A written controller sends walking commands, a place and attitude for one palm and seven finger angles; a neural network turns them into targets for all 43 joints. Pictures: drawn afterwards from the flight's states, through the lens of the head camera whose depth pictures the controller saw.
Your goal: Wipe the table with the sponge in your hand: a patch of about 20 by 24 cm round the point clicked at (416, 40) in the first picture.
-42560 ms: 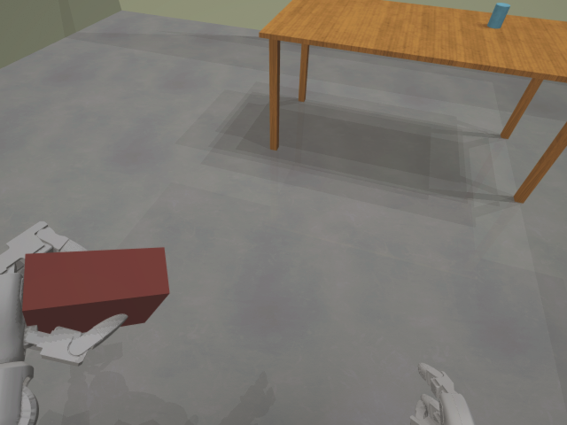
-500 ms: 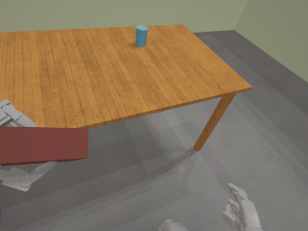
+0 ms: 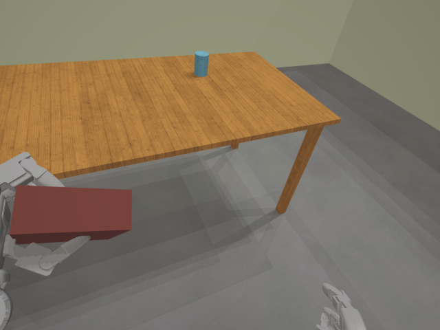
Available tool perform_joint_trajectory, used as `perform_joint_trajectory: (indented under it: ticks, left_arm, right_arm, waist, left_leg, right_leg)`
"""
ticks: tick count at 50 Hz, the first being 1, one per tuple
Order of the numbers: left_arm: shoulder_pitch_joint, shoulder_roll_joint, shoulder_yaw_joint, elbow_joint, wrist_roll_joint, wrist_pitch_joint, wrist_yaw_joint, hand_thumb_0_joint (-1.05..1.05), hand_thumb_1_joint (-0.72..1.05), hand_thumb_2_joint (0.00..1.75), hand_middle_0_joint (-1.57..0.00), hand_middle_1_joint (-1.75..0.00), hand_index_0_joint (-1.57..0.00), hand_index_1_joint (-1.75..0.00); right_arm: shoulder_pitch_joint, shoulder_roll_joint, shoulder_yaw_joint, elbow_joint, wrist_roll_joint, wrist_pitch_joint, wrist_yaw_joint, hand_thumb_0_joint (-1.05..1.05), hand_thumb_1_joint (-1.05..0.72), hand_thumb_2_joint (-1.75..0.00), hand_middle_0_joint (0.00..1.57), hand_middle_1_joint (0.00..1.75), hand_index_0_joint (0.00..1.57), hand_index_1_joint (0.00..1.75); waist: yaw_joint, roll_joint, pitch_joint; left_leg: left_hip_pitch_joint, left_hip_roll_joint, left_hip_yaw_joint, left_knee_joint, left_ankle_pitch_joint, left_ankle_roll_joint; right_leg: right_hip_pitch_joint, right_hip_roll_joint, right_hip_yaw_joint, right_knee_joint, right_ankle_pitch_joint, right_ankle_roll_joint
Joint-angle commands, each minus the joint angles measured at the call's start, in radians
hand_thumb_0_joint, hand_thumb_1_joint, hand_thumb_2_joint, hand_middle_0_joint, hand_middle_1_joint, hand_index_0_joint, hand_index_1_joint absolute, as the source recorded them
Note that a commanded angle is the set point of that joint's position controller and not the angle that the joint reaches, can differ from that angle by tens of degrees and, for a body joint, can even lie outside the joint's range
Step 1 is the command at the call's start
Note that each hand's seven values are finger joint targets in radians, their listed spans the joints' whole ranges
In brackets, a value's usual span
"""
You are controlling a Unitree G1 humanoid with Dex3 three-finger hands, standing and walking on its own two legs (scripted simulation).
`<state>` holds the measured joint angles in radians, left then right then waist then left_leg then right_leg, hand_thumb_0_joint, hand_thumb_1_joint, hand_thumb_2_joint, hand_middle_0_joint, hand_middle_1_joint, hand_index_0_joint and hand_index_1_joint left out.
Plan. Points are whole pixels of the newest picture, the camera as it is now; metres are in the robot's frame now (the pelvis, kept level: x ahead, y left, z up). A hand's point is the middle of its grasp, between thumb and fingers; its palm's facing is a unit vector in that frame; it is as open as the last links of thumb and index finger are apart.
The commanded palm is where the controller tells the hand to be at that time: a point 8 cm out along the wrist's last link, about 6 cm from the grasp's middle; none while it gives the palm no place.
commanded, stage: stop stepping back and stand still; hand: left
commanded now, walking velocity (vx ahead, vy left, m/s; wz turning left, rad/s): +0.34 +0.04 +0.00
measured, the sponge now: (88, 217) +0.22 +0.20 +0.16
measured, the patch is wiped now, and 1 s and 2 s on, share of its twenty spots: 1.00 1.00 1.00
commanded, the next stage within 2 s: stand and wait in 0.52 s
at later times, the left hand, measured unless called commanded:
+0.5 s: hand (46, 252) +0.16 +0.22 +0.19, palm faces +0.38 -0.85 -0.37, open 9.4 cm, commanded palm +0.11 +0.26 +0.21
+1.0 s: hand (21, 231) +0.18 +0.26 +0.18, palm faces +0.45 -0.83 -0.33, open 9.4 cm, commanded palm +0.13 +0.29 +0.21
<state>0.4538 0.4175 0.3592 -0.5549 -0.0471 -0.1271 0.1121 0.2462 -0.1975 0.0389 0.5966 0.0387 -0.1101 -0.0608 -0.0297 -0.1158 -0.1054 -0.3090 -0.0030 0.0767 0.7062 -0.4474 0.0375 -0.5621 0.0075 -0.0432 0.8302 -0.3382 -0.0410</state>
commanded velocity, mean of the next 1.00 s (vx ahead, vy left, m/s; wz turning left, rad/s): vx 0.09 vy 0.03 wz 0.00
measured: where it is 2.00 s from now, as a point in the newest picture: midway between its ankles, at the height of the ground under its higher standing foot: outside the picture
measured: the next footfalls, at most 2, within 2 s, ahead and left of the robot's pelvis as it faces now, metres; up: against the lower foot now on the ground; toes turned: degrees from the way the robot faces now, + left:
right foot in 0.22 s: +0.05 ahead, -0.12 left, +0.00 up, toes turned -1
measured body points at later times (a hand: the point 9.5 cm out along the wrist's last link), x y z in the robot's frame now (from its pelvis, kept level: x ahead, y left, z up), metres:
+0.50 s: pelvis -0.05 -0.02 +0.01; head -0.06 +0.00 +0.46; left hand +0.13 +0.26 +0.21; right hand +0.11 -0.27 -0.06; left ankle -0.03 +0.10 -0.71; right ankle +0.01 -0.13 -0.70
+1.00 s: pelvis -0.02 +0.00 +0.03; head -0.02 +0.02 +0.47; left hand +0.16 +0.30 +0.20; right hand +0.18 -0.21 -0.04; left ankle -0.01 +0.11 -0.71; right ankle +0.01 -0.12 -0.71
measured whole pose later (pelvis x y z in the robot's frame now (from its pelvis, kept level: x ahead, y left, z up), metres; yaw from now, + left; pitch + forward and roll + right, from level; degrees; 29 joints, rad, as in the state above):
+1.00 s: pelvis -0.02 +0.00 +0.03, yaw +2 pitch -1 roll -1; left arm 0.47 0.35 0.32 -0.48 -0.05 -0.12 0.17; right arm 0.18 -0.19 0.04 0.61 0.01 -0.10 -0.06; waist 0.01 -0.02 -0.01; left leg -0.26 0.02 0.01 0.56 -0.29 0.01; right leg -0.24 0.00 -0.05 0.49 -0.23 0.00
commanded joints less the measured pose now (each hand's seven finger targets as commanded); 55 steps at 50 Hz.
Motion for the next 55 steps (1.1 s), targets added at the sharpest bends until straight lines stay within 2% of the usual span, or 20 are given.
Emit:
perform_joint_trajectory:
  ticks: [1,3,7,9,10,11,12,13,15,20,23,25,29,31,34,37,39,42,46,55]
  left_arm:
    - [-0.122,0.168,0.113,-0.163,-0.002,-0.062,0.020,0.00,0.10,1.30,-1.20,-1.60,-1.20,-1.60]
    - [-0.123,0.146,0.098,-0.112,-0.004,-0.072,0.015,0.00,0.10,1.30,-1.20,-1.60,-1.20,-1.60]
    - [-0.160,0.112,0.070,-0.073,-0.005,-0.067,0.008,0.00,0.10,1.30,-1.20,-1.60,-1.20,-1.60]
    - [-0.142,0.101,0.065,-0.056,0.000,-0.059,0.010,0.00,0.10,1.30,-1.20,-1.60,-1.20,-1.60]
    - [-0.149,0.099,0.055,-0.069,0.006,-0.057,0.009,0.00,0.10,1.30,-1.20,-1.60,-1.20,-1.60]
    - [-0.174,0.141,0.074,-0.105,0.005,-0.063,0.009,0.00,0.10,1.30,-1.20,-1.60,-1.20,-1.60]
    - [-0.178,0.124,0.068,-0.107,-0.008,-0.067,0.005,0.00,0.10,1.30,-1.20,-1.60,-1.20,-1.60]
    - [-0.209,0.151,0.069,-0.177,-0.011,-0.076,0.001,0.00,0.10,1.30,-1.20,-1.60,-1.20,-1.60]
    - [-0.165,0.161,0.095,-0.221,-0.011,-0.086,-0.001,0.00,0.10,1.30,-1.20,-1.60,-1.20,-1.60]
    - [-0.066,0.147,0.105,-0.224,-0.009,-0.076,0.049,0.00,0.10,1.30,-1.20,-1.60,-1.20,-1.60]
    - [-0.058,0.137,0.120,-0.197,-0.016,-0.069,0.066,0.00,0.10,1.30,-1.20,-1.60,-1.20,-1.60]
    - [-0.068,0.136,0.117,-0.145,0.002,-0.061,0.058,0.00,0.10,1.30,-1.20,-1.60,-1.20,-1.60]
    - [-0.031,0.083,0.062,-0.090,-0.007,-0.043,0.045,0.00,0.10,1.30,-1.20,-1.60,-1.20,-1.60]
    - [-0.086,0.116,0.058,-0.140,-0.002,-0.050,0.036,0.00,0.10,1.30,-1.20,-1.60,-1.20,-1.60]
    - [-0.142,0.142,0.079,-0.220,-0.015,-0.074,0.036,0.00,0.10,1.30,-1.20,-1.60,-1.20,-1.60]
    - [-0.101,0.117,0.065,-0.223,-0.004,-0.071,0.058,0.00,0.10,1.30,-1.20,-1.60,-1.20,-1.60]
    - [-0.067,0.098,0.056,-0.216,-0.009,-0.075,0.074,0.00,0.10,1.30,-1.20,-1.60,-1.20,-1.60]
    - [-0.070,0.103,0.072,-0.179,-0.002,-0.057,0.072,0.00,0.10,1.30,-1.20,-1.60,-1.20,-1.60]
    - [-0.070,0.070,0.037,-0.146,-0.006,-0.058,0.063,0.00,0.10,1.30,-1.20,-1.60,-1.20,-1.60]
    - [-0.056,0.091,0.051,-0.183,-0.012,-0.054,0.059,0.00,0.10,1.30,-1.20,-1.60,-1.20,-1.60]
  right_arm:
    - [-0.087,-0.114,-0.050,-0.106,0.005,-0.090,0.010,0.00,-0.90,-0.90,0.20,0.30,0.20,0.30]
    - [-0.067,-0.135,-0.062,-0.083,0.013,-0.102,0.013,0.00,-0.90,-0.90,0.20,0.30,0.20,0.30]
    - [-0.095,-0.157,-0.058,-0.106,0.003,-0.100,0.004,0.00,-0.90,-0.90,0.20,0.30,0.20,0.30]
    - [-0.101,-0.165,-0.063,-0.123,-0.003,-0.089,0.001,0.00,-0.90,-0.90,0.20,0.30,0.20,0.30]
    - [-0.100,-0.155,-0.070,-0.127,-0.003,-0.079,0.003,0.00,-0.90,-0.90,0.20,0.30,0.20,0.30]
    - [-0.116,-0.140,-0.077,-0.145,0.000,-0.069,0.005,0.00,-0.90,-0.90,0.20,0.30,0.20,0.30]
    - [-0.089,-0.147,-0.093,-0.123,0.007,-0.060,0.012,0.00,-0.90,-0.90,0.20,0.30,0.20,0.30]
    - [-0.118,-0.155,-0.095,-0.120,0.003,-0.053,0.019,0.00,-0.90,-0.90,0.20,0.30,0.20,0.30]
    - [-0.127,-0.116,-0.070,-0.091,-0.006,-0.029,0.022,0.00,-0.90,-0.90,0.20,0.30,0.20,0.30]
    - [-0.130,-0.098,-0.049,-0.120,-0.023,-0.038,-0.025,0.00,-0.90,-0.90,0.20,0.30,0.20,0.30]
    - [-0.110,-0.144,-0.070,-0.152,-0.007,-0.055,-0.034,0.00,-0.90,-0.90,0.20,0.30,0.20,0.30]
    - [-0.098,-0.135,-0.075,-0.124,-0.012,-0.071,-0.010,0.00,-0.90,-0.90,0.20,0.30,0.20,0.30]
    - [-0.142,-0.149,-0.061,-0.131,-0.021,-0.065,-0.004,0.00,-0.90,-0.90,0.20,0.30,0.20,0.30]
    - [-0.153,-0.133,-0.078,-0.145,-0.022,-0.052,0.004,0.00,-0.90,-0.90,0.20,0.30,0.20,0.30]
    - [-0.141,-0.123,-0.071,-0.113,-0.023,-0.037,0.012,0.00,-0.90,-0.90,0.20,0.30,0.20,0.30]
    - [-0.155,-0.107,-0.057,-0.124,-0.033,-0.026,-0.017,0.00,-0.90,-0.90,0.20,0.30,0.20,0.30]
    - [-0.172,-0.141,-0.064,-0.142,-0.040,-0.031,-0.030,0.00,-0.90,-0.90,0.20,0.30,0.20,0.30]
    - [-0.174,-0.131,-0.059,-0.155,-0.020,-0.043,-0.028,0.00,-0.90,-0.90,0.20,0.30,0.20,0.30]
    - [-0.171,-0.132,-0.063,-0.144,-0.027,-0.051,-0.015,0.00,-0.90,-0.90,0.20,0.30,0.20,0.30]
    - [-0.190,-0.126,-0.057,-0.160,-0.030,-0.022,-0.005,0.00,-0.90,-0.90,0.20,0.30,0.20,0.30]
  waist:
    - [-0.005,0.317,0.116]
    - [0.009,0.169,0.144]
    - [0.017,0.264,0.116]
    - [0.046,0.177,0.058]
    - [0.047,-0.017,0.028]
    - [0.033,-0.237,-0.017]
    - [0.019,-0.275,-0.050]
    - [0.018,-0.157,0.006]
    - [0.001,0.069,0.078]
    - [0.004,0.143,-0.014]
    - [0.010,0.428,-0.013]
    - [0.004,0.327,0.067]
    - [0.047,0.122,0.073]
    - [0.032,-0.206,0.039]
    - [0.009,0.055,0.058]
    - [-0.002,0.113,0.021]
    - [0.026,0.328,0.046]
    - [0.033,0.267,0.039]
    - [0.030,0.112,-0.004]
    - [0.038,0.195,-0.047]
  left_leg:
    - [-0.020,0.337,-0.443,-0.427,0.122,0.218]
    - [-0.063,0.310,-0.356,-0.420,0.076,0.186]
    - [-0.176,0.224,-0.200,-0.323,-0.102,0.120]
    - [-0.221,0.137,-0.130,-0.085,-0.168,0.085]
    - [-0.265,0.047,-0.041,0.206,-0.129,0.055]
    - [-0.359,-0.018,-0.025,0.497,-0.107,0.020]
    - [-0.359,-0.011,-0.124,0.651,-0.034,-0.001]
    - [-0.346,0.032,-0.182,0.663,0.033,-0.002]
    - [-0.236,0.095,-0.163,0.527,0.081,0.016]
    - [0.117,0.018,0.018,-0.144,0.020,0.033]
    - [0.070,0.271,-0.403,-0.435,-0.145,0.170]
    - [0.018,0.279,-0.420,-0.422,-0.032,0.189]
    - [-0.189,0.141,-0.181,-0.145,0.002,0.068]
    - [-0.298,-0.002,-0.076,0.298,-0.025,-0.003]
    - [-0.190,0.077,-0.162,0.255,0.027,-0.006]
    - [0.121,0.056,-0.088,-0.172,0.139,0.009]
    - [0.100,0.159,-0.281,-0.367,0.024,0.057]
    - [-0.044,0.154,-0.289,-0.407,-0.037,0.042]
    - [0.030,0.093,-0.174,-0.259,0.279,0.005]
    - [0.112,0.104,-0.158,-0.279,0.500,-0.013]
  right_leg:
    - [-0.214,-0.062,0.147,0.441,-0.066,0.038]
    - [-0.138,-0.080,0.107,0.317,-0.035,0.038]
    - [0.220,-0.037,-0.024,-0.092,-0.021,0.047]
    - [0.405,0.005,-0.078,-0.304,0.059,0.040]
    - [0.448,-0.069,0.033,-0.408,0.077,-0.009]
    - [0.453,-0.276,0.390,-0.525,0.041,-0.113]
    - [0.394,-0.359,0.539,-0.588,-0.041,-0.159]
    - [0.265,-0.372,0.591,-0.611,-0.221,-0.173]
    - [0.048,-0.359,0.439,-0.588,-0.268,-0.166]
    - [0.032,-0.192,0.156,-0.404,-0.325,-0.075]
    - [0.028,0.031,-0.043,0.106,-0.213,0.053]
    - [-0.019,-0.031,0.047,0.145,-0.149,0.045]
    - [0.440,-0.018,0.019,-0.413,0.068,0.037]
    - [0.423,-0.336,0.531,-0.644,-0.126,-0.102]
    - [0.289,-0.357,0.433,-0.603,-0.022,-0.153]
    - [0.190,-0.230,0.194,-0.478,-0.061,-0.070]
    - [0.178,-0.061,0.082,-0.329,-0.069,0.009]
    - [0.327,-0.010,0.026,-0.306,0.031,0.050]
    - [0.392,-0.064,0.086,-0.407,0.254,0.030]
    - [0.427,-0.058,0.064,-0.395,0.377,0.033]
